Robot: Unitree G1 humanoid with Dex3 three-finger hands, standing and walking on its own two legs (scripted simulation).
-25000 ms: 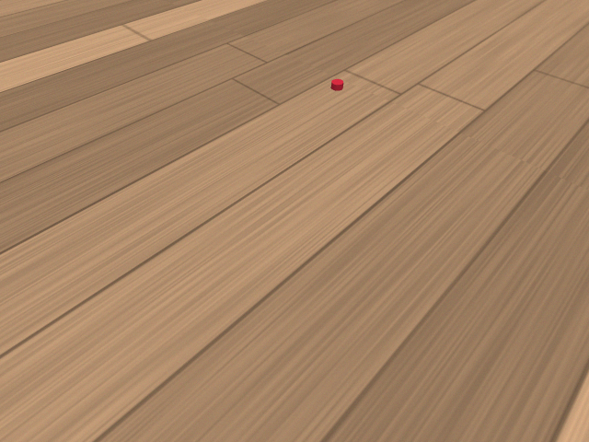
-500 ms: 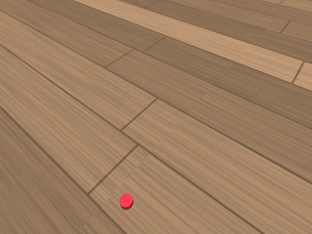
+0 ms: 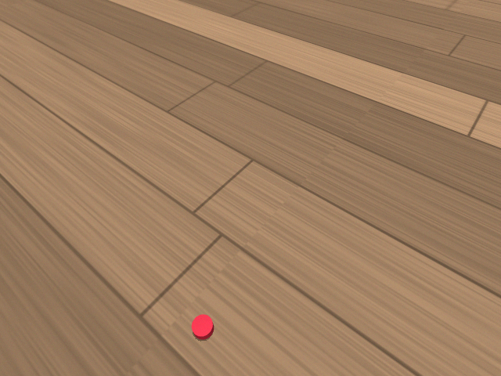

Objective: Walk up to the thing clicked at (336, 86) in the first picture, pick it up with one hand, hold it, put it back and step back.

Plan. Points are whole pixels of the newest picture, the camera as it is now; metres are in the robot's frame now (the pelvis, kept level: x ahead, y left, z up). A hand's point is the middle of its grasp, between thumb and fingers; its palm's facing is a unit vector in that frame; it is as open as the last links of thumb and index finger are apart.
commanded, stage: stand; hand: left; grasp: from above
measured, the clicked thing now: (202, 326) +0.42 +0.22 -0.76
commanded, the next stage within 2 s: rise first in 0.30 s
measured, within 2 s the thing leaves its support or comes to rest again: neither
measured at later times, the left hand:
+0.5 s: hand out of the picture +0.10 +0.26 -0.16, palm faces +0.05 -0.94 -0.33, open 7.6 cm
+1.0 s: hand out of the picture +0.14 +0.26 -0.22, palm faces -0.11 -0.90 -0.42, open 13.8 cm
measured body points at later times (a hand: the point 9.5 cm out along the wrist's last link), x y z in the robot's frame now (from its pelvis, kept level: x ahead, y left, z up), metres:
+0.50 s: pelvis -0.01 +0.00 -0.01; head +0.02 +0.00 +0.44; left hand +0.09 +0.30 -0.13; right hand +0.08 -0.29 -0.13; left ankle +0.01 +0.15 -0.75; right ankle -0.01 -0.13 -0.75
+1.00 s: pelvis -0.01 +0.02 -0.08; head +0.07 +0.03 +0.37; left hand +0.14 +0.31 -0.19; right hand +0.13 -0.25 -0.17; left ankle +0.01 +0.15 -0.75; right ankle -0.01 -0.13 -0.75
